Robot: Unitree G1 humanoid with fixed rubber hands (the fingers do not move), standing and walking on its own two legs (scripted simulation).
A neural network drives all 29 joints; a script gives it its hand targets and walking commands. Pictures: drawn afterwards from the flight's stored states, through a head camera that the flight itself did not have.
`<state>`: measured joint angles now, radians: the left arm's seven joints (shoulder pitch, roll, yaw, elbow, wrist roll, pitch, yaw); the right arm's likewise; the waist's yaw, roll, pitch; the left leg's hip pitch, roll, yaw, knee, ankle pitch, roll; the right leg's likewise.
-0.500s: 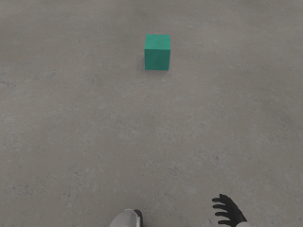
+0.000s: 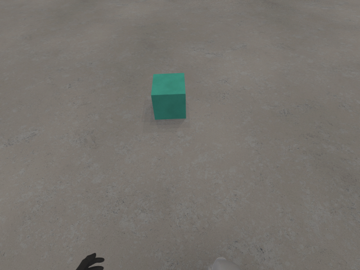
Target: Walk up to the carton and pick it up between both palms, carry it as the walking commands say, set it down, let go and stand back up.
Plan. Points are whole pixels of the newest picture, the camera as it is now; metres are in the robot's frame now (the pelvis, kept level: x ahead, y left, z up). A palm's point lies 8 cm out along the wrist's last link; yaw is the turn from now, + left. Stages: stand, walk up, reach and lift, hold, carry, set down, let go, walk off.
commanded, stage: walk up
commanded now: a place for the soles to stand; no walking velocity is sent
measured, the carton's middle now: (169, 96) +1.50 +0.04 -0.61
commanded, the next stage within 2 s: none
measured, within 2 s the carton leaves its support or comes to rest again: neither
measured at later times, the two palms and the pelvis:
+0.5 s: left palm (66, 257) +0.21 +0.29 -0.12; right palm (236, 167) +0.42 -0.18 -0.09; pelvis +0.28 +0.04 +0.01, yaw +2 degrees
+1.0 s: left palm (102, 132) +0.61 +0.27 -0.08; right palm (239, 138) +0.56 -0.23 -0.11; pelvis +0.53 +0.03 +0.02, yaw -2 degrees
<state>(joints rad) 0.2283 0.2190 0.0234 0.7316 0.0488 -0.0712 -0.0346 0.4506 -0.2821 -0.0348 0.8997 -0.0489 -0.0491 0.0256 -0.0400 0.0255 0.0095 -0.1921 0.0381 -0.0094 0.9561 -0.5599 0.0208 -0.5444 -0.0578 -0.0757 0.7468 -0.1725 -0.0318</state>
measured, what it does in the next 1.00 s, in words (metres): walks ahead: left foot, then right foot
